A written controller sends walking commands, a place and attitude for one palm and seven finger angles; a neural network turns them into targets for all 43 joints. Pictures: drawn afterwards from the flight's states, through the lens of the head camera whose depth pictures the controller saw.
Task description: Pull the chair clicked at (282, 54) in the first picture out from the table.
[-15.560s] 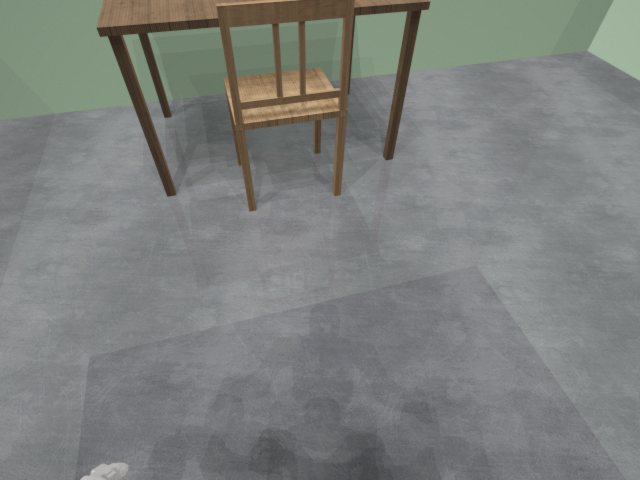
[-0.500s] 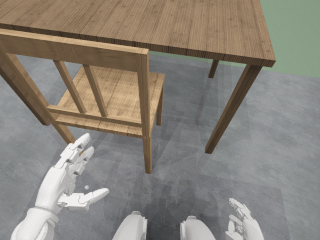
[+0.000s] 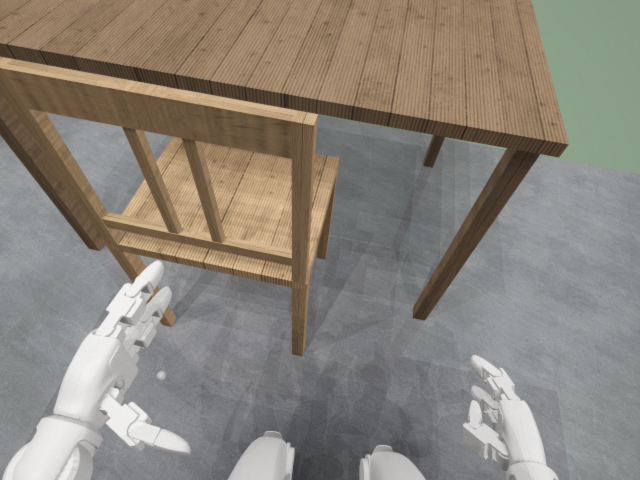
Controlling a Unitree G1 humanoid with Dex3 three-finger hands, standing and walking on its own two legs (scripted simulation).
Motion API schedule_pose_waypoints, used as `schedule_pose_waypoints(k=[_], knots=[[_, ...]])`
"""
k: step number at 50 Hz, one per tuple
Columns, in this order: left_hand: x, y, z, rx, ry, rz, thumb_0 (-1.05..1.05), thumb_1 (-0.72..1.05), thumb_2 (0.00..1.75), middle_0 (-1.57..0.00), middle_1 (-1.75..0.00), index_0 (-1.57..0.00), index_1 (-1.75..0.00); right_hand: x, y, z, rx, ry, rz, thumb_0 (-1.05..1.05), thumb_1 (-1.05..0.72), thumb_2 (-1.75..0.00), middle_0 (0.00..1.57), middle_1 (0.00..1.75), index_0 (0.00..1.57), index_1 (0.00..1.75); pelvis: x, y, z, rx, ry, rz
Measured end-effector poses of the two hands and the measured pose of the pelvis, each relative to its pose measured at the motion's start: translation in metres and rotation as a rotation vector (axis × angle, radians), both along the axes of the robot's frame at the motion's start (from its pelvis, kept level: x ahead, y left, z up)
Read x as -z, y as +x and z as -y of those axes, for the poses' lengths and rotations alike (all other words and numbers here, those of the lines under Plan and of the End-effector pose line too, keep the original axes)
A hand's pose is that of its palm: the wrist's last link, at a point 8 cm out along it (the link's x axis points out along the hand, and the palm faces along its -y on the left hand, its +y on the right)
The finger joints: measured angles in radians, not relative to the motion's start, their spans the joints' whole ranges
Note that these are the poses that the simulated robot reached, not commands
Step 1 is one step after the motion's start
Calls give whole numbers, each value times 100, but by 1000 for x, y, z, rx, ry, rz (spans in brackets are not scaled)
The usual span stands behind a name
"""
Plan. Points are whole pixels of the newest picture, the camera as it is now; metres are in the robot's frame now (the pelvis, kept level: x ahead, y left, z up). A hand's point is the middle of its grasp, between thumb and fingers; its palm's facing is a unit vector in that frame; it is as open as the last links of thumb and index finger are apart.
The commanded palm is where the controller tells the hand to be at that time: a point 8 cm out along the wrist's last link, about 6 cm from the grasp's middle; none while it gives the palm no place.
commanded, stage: raise the hand toward the chair's back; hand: left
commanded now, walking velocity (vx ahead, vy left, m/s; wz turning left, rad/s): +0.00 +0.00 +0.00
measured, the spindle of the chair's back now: (156, 185) +0.54 +0.31 -0.02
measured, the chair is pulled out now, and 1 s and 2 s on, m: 0.00 0.00 0.00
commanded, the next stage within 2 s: aim the fingers beside a spindle in 0.80 s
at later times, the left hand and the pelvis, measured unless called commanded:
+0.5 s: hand (161, 345) +0.25 +0.19 +0.05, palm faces -0.15 -0.99 -0.04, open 16.9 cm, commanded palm +0.23 +0.25 +0.06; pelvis +0.01 -0.01 +0.01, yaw +0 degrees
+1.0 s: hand (167, 352) +0.24 +0.19 +0.05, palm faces -0.15 -0.99 -0.04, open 16.9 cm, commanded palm +0.24 +0.24 +0.05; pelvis +0.01 -0.01 +0.01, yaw +0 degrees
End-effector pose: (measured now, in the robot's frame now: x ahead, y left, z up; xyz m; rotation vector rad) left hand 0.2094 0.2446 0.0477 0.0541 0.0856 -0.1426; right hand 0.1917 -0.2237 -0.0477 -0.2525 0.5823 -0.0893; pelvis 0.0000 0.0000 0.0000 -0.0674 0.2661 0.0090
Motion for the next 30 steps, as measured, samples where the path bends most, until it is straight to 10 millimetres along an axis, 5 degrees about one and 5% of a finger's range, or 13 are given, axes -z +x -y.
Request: schedule_pose_waypoints(k=[13, 30], knots=[[-8, 19, -10, -3, 6, -4, -1, -49, 30, -6, -8, -6, -8, 12, -17, 10, 32, 6, -87, 1, -90, -90, 20, 30, 21, 30, -5, 8, 4, 4, 5, -5], [-9, 27, -3, -1, -2, 7, -1, -50, 30, -6, -8, -6, -8, 3, -26, 34, 85, -22, -83, 1, -90, -90, 20, 30, 20, 30, -10, 10, 9, 12, 14, 0]])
